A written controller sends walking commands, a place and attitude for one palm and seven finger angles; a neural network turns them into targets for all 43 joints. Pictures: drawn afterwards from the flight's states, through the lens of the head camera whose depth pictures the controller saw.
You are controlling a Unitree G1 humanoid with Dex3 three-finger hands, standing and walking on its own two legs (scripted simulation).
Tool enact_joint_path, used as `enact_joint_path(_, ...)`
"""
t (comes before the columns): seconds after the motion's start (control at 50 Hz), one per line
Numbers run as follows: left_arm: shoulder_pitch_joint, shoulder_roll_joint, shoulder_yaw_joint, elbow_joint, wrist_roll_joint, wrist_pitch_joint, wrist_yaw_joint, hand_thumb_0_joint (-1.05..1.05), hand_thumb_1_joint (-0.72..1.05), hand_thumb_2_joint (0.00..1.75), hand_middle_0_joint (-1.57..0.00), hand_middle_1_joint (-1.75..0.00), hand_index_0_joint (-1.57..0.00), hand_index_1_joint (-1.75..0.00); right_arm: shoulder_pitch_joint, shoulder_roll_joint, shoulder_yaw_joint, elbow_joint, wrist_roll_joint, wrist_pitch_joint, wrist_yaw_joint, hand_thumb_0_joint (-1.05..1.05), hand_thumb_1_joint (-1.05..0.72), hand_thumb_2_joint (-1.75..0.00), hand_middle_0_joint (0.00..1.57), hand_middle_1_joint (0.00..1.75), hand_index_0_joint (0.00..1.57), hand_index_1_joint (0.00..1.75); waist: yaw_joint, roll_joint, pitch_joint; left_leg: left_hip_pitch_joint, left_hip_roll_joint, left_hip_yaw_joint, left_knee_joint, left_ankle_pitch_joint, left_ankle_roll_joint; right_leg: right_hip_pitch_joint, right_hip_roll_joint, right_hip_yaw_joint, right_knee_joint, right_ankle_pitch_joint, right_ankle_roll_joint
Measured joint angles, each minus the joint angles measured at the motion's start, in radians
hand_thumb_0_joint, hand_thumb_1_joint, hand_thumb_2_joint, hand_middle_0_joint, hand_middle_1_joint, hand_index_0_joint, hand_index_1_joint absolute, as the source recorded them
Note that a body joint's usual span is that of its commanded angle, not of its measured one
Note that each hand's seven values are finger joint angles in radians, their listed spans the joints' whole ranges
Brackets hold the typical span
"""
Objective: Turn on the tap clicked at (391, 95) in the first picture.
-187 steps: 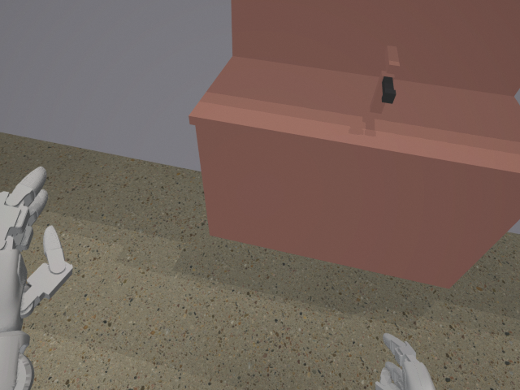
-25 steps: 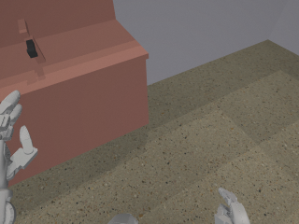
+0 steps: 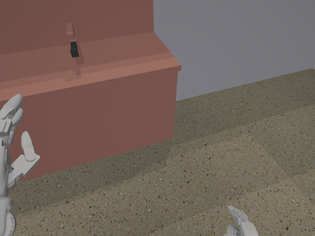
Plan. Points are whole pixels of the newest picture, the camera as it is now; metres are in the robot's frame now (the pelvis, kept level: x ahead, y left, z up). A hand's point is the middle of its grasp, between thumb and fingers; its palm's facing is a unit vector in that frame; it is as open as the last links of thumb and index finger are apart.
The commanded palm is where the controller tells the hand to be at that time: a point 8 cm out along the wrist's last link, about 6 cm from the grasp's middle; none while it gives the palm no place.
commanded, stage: take the last steps up to it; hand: left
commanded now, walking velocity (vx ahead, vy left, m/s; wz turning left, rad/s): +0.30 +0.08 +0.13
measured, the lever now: (74, 52) +0.80 +0.44 +0.07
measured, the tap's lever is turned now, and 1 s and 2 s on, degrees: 0 0 0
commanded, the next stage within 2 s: none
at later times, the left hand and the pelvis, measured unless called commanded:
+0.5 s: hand (24, 137) +0.24 +0.28 +0.19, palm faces +0.45 -0.82 -0.36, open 7.4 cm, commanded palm +0.18 +0.32 +0.19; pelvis +0.03 +0.03 +0.01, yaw +2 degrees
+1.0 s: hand (40, 103) +0.34 +0.30 +0.19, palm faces +0.45 -0.82 -0.35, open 7.4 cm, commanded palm +0.29 +0.34 +0.19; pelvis +0.13 +0.06 +0.00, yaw +2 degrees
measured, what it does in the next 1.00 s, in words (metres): walks ahead: left foot, then right foot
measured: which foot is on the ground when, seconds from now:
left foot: up 0.00-0.32, down 0.34-0.64, up 0.66-0.92, down 0.94-1.00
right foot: down 0.00-0.34, up 0.36-0.62, down 0.64-0.94, up 0.96-1.00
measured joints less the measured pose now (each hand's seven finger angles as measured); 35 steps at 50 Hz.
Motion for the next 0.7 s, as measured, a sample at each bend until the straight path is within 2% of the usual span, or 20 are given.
enact_joint_path(0.02,-0.020,-0.012,-0.013,0.017,0.001,0.004,-0.001,0.01,0.89,0.90,-0.21,-0.30,-0.21,-0.30,-0.003,-0.007,-0.002,0.021,-0.003,0.005,-0.001,0.01,-0.90,-0.89,0.20,0.30,0.21,0.30,0.003,-0.001,0.002,-0.038,-0.010,-0.004,0.107,-0.024,-0.004,-0.002,-0.008,-0.006,0.012,0.009,-0.017)
enact_joint_path(0.06,-0.036,-0.036,-0.028,0.043,0.002,-0.002,-0.005,0.01,0.89,0.90,-0.21,-0.30,-0.21,-0.30,-0.006,-0.021,-0.004,0.056,-0.009,0.013,-0.001,0.01,-0.90,-0.89,0.20,0.30,0.21,0.30,0.004,-0.008,0.003,-0.105,-0.020,0.000,0.295,0.012,-0.018,0.012,-0.022,-0.012,-0.004,0.011,-0.027)
enact_joint_path(0.08,-0.032,-0.043,-0.031,0.049,0.002,-0.006,-0.008,0.01,0.89,0.90,-0.21,-0.30,-0.21,-0.30,-0.006,-0.028,-0.006,0.065,-0.009,0.019,-0.003,0.01,-0.90,-0.89,0.20,0.30,0.21,0.30,0.002,-0.013,0.001,-0.128,-0.017,0.007,0.350,0.035,-0.023,0.022,-0.027,-0.013,-0.024,0.017,-0.026)
enact_joint_path(0.12,-0.018,-0.044,-0.030,0.051,0.003,-0.015,-0.013,0.02,0.89,0.90,-0.21,-0.30,-0.21,-0.30,-0.002,-0.037,-0.012,0.070,-0.009,0.025,-0.008,0.01,-0.91,-0.89,0.20,0.30,0.21,0.30,-0.009,-0.027,-0.001,-0.152,-0.004,0.026,0.370,0.076,-0.029,0.039,-0.039,-0.017,-0.070,0.039,-0.019)
enact_joint_path(0.2,0.016,-0.018,-0.019,0.026,0.007,-0.030,-0.010,0.02,0.89,0.90,-0.21,-0.30,-0.21,-0.30,0.014,-0.057,-0.033,0.046,-0.010,0.017,-0.021,0.01,-0.91,-0.89,0.20,0.30,0.21,0.30,-0.023,-0.058,0.002,-0.108,0.021,0.071,0.164,0.094,-0.021,0.055,-0.064,-0.021,-0.130,0.070,-0.012)
enact_joint_path(0.32,0.025,-0.006,-0.001,-0.033,0.003,-0.034,0.019,0.01,0.89,0.90,-0.21,-0.30,-0.21,-0.30,0.032,-0.092,-0.060,0.002,-0.011,-0.002,-0.040,0.01,-0.91,-0.90,0.20,0.30,0.20,0.29,-0.013,-0.063,0.001,0.077,0.020,0.122,-0.194,0.093,-0.001,0.045,-0.073,-0.014,-0.074,0.027,0.018)
enact_joint_path(0.36,-0.004,0.000,0.013,-0.032,-0.001,-0.039,0.028,0.01,0.89,0.90,-0.21,-0.30,-0.21,-0.30,0.016,-0.083,-0.066,-0.006,-0.006,-0.005,-0.045,0.01,-0.91,-0.90,0.20,0.30,0.20,0.29,-0.015,-0.075,0.013,0.094,0.013,0.125,-0.206,0.163,0.005,0.010,-0.077,0.010,0.038,-0.043,0.026)
enact_joint_path(0.4,-0.037,0.006,0.026,0.003,0.003,-0.044,0.028,0.01,0.89,0.90,-0.21,-0.30,-0.21,-0.30,-0.004,-0.052,-0.060,0.000,-0.006,-0.009,-0.044,0.01,-0.91,-0.90,0.19,0.30,0.20,0.29,-0.022,-0.089,0.019,0.094,0.011,0.130,-0.170,0.140,0.002,-0.057,-0.059,0.052,0.234,-0.157,0.026)
enact_joint_path(0.44,-0.047,0.005,0.029,0.021,0.006,-0.036,0.022,0.01,0.89,0.90,-0.21,-0.30,-0.21,-0.30,-0.012,-0.020,-0.046,0.003,-0.004,-0.021,-0.033,0.01,-0.91,-0.90,0.19,0.30,0.20,0.29,-0.035,-0.084,0.013,0.104,0.015,0.122,-0.178,0.126,0.002,-0.122,-0.042,0.058,0.373,-0.173,0.029)
enact_joint_path(0.46,-0.043,0.004,0.027,0.018,0.006,-0.033,0.018,0.02,0.89,0.90,-0.20,-0.30,-0.21,-0.30,-0.013,-0.005,-0.037,0.004,-0.004,-0.028,-0.026,0.01,-0.91,-0.90,0.19,0.30,0.20,0.29,-0.040,-0.080,0.010,0.110,0.019,0.120,-0.190,0.127,0.002,-0.146,-0.039,0.054,0.398,-0.161,0.032)
enact_joint_path(0.5,-0.019,0.000,0.021,-0.005,0.007,-0.033,0.012,0.02,0.89,0.90,-0.20,-0.30,-0.21,-0.30,-0.010,0.017,-0.019,0.003,-0.004,-0.039,-0.014,0.01,-0.91,-0.90,0.20,0.30,0.20,0.29,-0.042,-0.067,0.007,0.126,0.027,0.119,-0.213,0.132,-0.003,-0.168,-0.041,0.037,0.364,-0.126,0.037)
enact_joint_path(0.54,0.011,0.002,0.016,-0.028,0.006,-0.040,0.005,0.02,0.89,0.90,-0.20,-0.30,-0.21,-0.30,-0.004,0.033,-0.004,0.001,-0.007,-0.046,-0.006,0.01,-0.91,-0.89,0.20,0.30,0.20,0.29,-0.039,-0.051,0.009,0.140,0.037,0.119,-0.225,0.128,-0.010,-0.157,-0.040,0.017,0.260,-0.100,0.041)
enact_joint_path(0.62,0.033,0.027,0.022,-0.032,0.008,-0.045,-0.001,0.02,0.89,0.90,-0.21,-0.30,-0.21,-0.30,0.010,0.044,0.015,-0.001,-0.009,-0.040,-0.005,0.01,-0.90,-0.89,0.20,0.30,0.21,0.30,-0.026,-0.020,0.017,0.144,0.052,0.112,-0.168,0.076,-0.031,-0.064,-0.024,-0.024,0.018,-0.033,0.040)
enact_joint_path(0.66,0.008,0.035,0.027,-0.014,0.013,-0.044,-0.002,0.01,0.89,0.90,-0.21,-0.30,-0.21,-0.30,0.004,0.032,0.013,0.006,-0.007,-0.028,-0.007,0.01,-0.90,-0.89,0.20,0.30,0.21,0.30,-0.021,-0.001,0.025,0.097,0.059,0.094,-0.038,0.012,-0.020,-0.049,-0.016,-0.033,-0.011,0.078,-0.007)
enact_joint_path(0.7,-0.032,0.013,0.015,0.016,0.010,-0.041,-0.007,0.01,0.89,0.90,-0.21,-0.30,-0.21,-0.30,-0.018,0.007,0.001,0.039,-0.005,-0.010,-0.001,0.01,-0.90,-0.89,0.20,0.30,0.21,0.30,-0.009,0.012,0.038,0.013,0.038,0.053,0.185,-0.044,-0.013,-0.055,-0.019,-0.038,0.037,0.052,-0.030)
